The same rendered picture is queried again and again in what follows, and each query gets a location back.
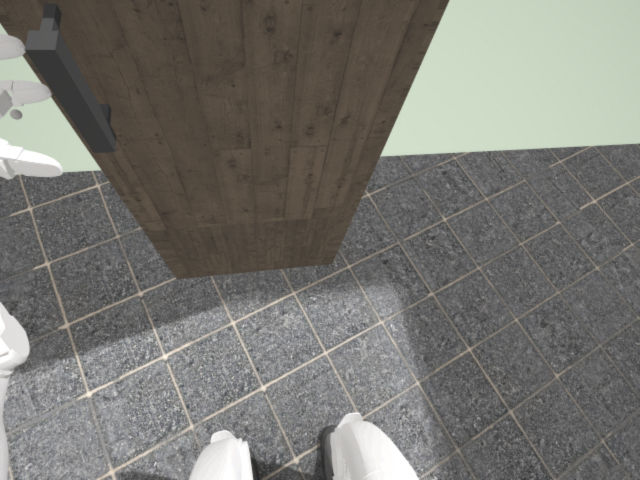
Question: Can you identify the right robot shin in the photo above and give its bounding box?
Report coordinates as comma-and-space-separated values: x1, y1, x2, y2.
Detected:
332, 413, 363, 480

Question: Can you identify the robot left upper arm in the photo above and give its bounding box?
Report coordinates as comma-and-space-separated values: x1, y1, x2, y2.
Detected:
0, 302, 30, 480

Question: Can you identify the robot shin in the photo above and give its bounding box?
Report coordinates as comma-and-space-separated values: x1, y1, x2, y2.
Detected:
210, 430, 238, 444
332, 413, 363, 480

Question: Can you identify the cupboard door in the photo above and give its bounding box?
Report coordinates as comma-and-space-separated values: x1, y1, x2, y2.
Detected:
0, 0, 441, 231

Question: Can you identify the left robot hand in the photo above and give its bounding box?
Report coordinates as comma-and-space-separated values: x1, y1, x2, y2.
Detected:
0, 34, 63, 180

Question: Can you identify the handle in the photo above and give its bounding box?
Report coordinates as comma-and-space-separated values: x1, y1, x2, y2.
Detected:
25, 3, 116, 153

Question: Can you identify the left robot shin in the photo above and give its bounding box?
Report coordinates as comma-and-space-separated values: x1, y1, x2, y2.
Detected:
210, 430, 238, 444

